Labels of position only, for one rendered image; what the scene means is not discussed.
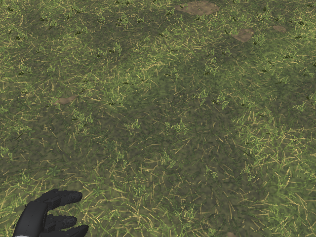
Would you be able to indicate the left robot hand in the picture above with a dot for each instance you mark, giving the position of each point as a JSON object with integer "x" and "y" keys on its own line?
{"x": 34, "y": 221}

